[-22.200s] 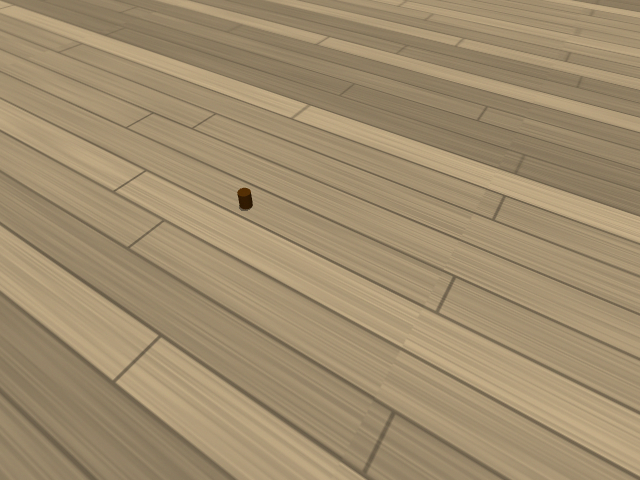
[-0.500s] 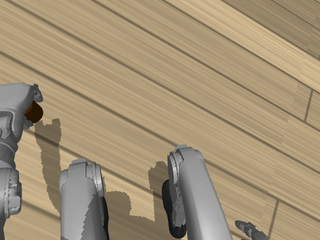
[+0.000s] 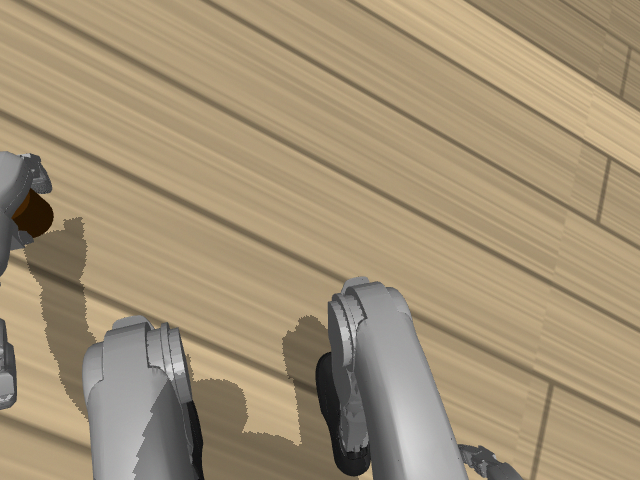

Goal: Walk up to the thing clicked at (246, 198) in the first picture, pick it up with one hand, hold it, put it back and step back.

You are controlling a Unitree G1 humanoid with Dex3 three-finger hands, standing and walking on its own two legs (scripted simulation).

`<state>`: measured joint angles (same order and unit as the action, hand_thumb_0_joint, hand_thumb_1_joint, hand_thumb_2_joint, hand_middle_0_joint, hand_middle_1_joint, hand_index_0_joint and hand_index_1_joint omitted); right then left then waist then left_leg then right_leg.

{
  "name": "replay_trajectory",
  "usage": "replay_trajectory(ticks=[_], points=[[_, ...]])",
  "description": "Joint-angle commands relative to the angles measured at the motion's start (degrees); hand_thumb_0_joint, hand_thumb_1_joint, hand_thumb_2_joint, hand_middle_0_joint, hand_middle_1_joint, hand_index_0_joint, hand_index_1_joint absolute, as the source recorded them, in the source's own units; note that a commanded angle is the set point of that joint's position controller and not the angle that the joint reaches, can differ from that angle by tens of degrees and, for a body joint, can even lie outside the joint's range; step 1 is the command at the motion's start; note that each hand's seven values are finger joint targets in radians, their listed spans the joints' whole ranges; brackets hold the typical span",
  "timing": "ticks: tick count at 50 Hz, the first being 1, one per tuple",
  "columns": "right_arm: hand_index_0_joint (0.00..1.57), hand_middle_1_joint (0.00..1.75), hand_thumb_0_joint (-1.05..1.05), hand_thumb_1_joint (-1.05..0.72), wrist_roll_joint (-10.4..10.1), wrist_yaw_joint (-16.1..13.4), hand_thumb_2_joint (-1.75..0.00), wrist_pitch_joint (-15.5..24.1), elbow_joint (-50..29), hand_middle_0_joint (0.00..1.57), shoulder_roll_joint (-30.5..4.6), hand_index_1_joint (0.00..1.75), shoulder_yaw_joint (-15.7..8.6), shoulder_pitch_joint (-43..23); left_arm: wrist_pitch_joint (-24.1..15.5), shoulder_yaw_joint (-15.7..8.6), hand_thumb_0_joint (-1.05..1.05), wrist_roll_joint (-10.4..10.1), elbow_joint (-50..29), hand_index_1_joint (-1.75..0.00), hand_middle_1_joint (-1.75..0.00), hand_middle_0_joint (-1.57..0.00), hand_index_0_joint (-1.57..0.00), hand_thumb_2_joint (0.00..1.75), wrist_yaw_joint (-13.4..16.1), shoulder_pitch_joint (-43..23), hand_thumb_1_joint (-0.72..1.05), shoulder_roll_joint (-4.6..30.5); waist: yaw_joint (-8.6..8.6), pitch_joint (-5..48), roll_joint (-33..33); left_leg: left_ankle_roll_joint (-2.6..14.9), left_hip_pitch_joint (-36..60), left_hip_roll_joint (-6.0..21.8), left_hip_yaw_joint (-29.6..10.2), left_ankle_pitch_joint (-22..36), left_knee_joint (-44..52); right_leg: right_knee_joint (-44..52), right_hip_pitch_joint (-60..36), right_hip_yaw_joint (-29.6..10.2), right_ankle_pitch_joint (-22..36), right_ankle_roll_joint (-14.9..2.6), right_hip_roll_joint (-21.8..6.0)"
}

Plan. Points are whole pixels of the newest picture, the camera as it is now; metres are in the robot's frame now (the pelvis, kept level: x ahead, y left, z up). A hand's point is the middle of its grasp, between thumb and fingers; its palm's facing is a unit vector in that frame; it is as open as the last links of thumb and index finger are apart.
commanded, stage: lower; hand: left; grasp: from above
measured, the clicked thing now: (14, 208) +0.48 +0.31 -0.19
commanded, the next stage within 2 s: rest in 0.36 s
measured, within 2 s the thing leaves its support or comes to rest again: rests again in 1.40 s
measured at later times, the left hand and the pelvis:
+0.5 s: hand (29, 225) +0.47 +0.31 -0.22, palm faces -0.45 -0.09 -0.89, open 8.4 cm; pelvis +0.00 +0.00 -0.03, yaw -2 degrees
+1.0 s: hand (42, 227) +0.47 +0.30 -0.26, palm faces -0.45 -0.12 -0.88, open 8.4 cm; pelvis +0.00 +0.00 -0.04, yaw -4 degrees
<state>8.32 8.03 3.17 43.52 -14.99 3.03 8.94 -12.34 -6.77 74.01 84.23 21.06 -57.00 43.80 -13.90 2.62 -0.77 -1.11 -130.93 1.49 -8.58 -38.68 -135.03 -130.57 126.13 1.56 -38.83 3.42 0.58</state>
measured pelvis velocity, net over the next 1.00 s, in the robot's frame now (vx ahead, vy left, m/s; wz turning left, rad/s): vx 0.00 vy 0.00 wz -0.08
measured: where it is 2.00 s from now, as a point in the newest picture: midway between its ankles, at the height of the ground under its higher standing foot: (269, 455)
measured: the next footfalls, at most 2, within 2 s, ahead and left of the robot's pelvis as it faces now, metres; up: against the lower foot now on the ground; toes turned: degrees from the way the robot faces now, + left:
none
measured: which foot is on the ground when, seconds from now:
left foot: down 0.00-1.00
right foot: down 0.00-1.00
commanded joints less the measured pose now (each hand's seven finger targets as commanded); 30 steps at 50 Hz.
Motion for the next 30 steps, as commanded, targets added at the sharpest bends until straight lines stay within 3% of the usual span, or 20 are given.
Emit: replay_trajectory(ticks=[1, 8, 10, 11, 13, 14, 19, 22, 24, 28, 30], points=[[0.2, 0.3, 0.0, -0.92, -0.35, -0.97, -0.91, 0.03, -0.59, 0.2, -15.04, 0.3, -4.57, 12.42, 0.34, -0.95, 0.0, -1.34, -8.85, -0.72, -0.75, -0.91, -0.94, 0.7, 2.21, -20.18, 0.57, 15.94, -0.63, 38.96, 18.78, 1.99, 31.65, -1.08, 6.11, 8.82, 14.11, 12.3, -15.98, 7.0, 11.61, -5.44, 1.42], [0.2, 0.3, 0.0, -0.92, -0.2, -0.74, -0.9, 0.03, -0.66, 0.2, -14.91, 0.3, -3.41, 11.79, -0.23, -0.13, 0.0, -1.85, -6.27, -0.7, -0.74, -0.91, -0.95, 0.66, 1.94, -18.67, 0.55, 15.87, -1.19, 35.65, 16.42, 2.45, 26.87, -1.11, 6.33, 8.2, 11.65, 11.61, -16.29, 7.21, 11.39, -5.05, 1.74], [0.2, 0.3, 0.0, -0.91, 0.34, -0.59, -0.9, 0.15, -0.71, 0.2, -15.45, 0.3, -2.91, 12.5, -0.84, -1.18, 0.0, -1.27, -6.15, -0.69, -0.73, -0.91, -0.95, 0.65, 2.05, -18.77, 0.57, 17.38, -2.02, 35.67, 16.66, 2.32, 26.94, -1.21, 6.01, 9.26, 10.99, 10.95, -16.87, 7.65, 12.21, -4.91, 1.65], [0.2, 0.3, 0.0, -0.92, 0.35, -0.52, -0.9, 0.1, -0.72, 0.2, -15.24, 0.3, -2.6, 12.14, -1.18, -0.98, 0.0, -1.21, -5.97, -0.69, -0.73, -0.92, -0.96, 0.65, 2.18, -18.62, 0.56, 17.56, -1.44, 36.22, 16.95, 2.25, 27.32, -1.07, 5.94, 9.78, 10.69, 10.4, -17.05, 7.73, 12.65, -4.96, 1.84], [0.2, 0.3, 0.0, -0.91, 0.7, -0.48, -0.9, 0.09, -1.1, 0.2, -15.89, 0.3, -2.57, 11.93, -1.86, -1.66, 0.0, -1.05, -6.89, -0.7, -0.74, -0.94, -0.97, 0.66, 2.82, -19.73, 0.6, 18.38, -2.12, 36.84, 18.06, 2.11, 28.25, -1.09, 5.66, 9.77, 10.23, 10.04, -16.14, 8.08, 12.54, -4.94, 1.78], [0.2, 0.3, 0.0, -0.92, 0.6, -0.47, -0.9, 0.12, -0.95, 0.2, -15.79, 0.3, -2.24, 11.39, -2.0, -1.27, 0.0, -0.98, -5.5, -0.7, -0.74, -0.93, -0.97, 0.65, 3.17, -19.01, 0.59, 18.18, -1.55, 35.8, 18.5, 2.02, 27.78, -1.18, 5.68, 9.34, 10.32, 9.62, -15.36, 8.02, 12.14, -5.1, 1.9], [0.2, 0.3, 0.0, -0.91, 1.63, -0.23, -0.9, 0.08, -1.22, 0.2, -16.58, 0.3, -2.01, 11.51, -3.01, -3.85, 0.0, 0.48, -6.85, -0.71, -0.75, -0.95, -0.98, 0.69, 5.33, -18.89, 0.62, 21.31, -1.88, 37.31, 20.93, 1.83, 28.54, -1.19, 5.56, 9.73, 9.36, 8.38, -15.37, 8.66, 12.41, -4.95, 1.96], [0.2, 0.3, 0.0, -0.91, 1.99, -0.11, -0.9, 0.18, -1.01, 0.2, -16.41, 0.3, -1.92, 10.82, -2.65, -3.07, 0.0, 0.93, -6.36, -0.74, -0.77, -0.95, -0.99, 0.71, 6.39, -18.95, 0.62, 20.37, -2.17, 37.56, 22.33, 1.74, 29.6, -0.98, 5.38, 10.15, 8.76, 7.65, -13.99, 8.79, 12.98, -5.03, 2.19], [0.2, 0.3, 0.0, -0.9, 2.34, -0.13, -0.9, 0.29, -0.89, 0.2, -16.77, 0.3, -1.73, 11.11, -2.42, -4.15, 0.0, 0.71, -6.16, -0.7, -0.73, -0.94, -0.97, 0.73, 7.22, -18.62, 0.61, 21.15, -2.53, 37.81, 22.1, 1.8, 29.34, -0.98, 5.29, 11.13, 8.12, 7.21, -14.35, 8.93, 14.09, -4.79, 2.11], [0.2, 0.3, 0.0, -0.9, 2.92, 0.17, -0.9, 0.71, -0.49, 0.2, -16.75, 0.3, -0.98, 11.3, -1.67, -2.94, 0.0, 1.24, -2.98, -0.68, -0.71, -0.91, -0.95, 0.69, 7.84, -19.35, 0.57, 20.54, -3.77, 35.02, 21.94, 1.87, 28.0, -0.92, 4.95, 10.68, 7.44, 6.78, -13.24, 9.29, 13.99, -4.88, 2.36], [0.2, 0.3, 0.0, -0.9, 3.18, 0.33, -0.9, 1.09, -0.39, 0.2, -17.3, 0.3, -0.79, 11.71, -1.76, -4.01, 0.0, 0.95, -3.84, -0.7, -0.74, -0.9, -0.94, 0.7, 8.14, -20.26, 0.58, 22.47, -4.03, 35.27, 21.3, 2.0, 27.29, -0.85, 4.92, 11.94, 6.13, 6.45, -14.22, 9.55, 15.43, -4.76, 2.31]])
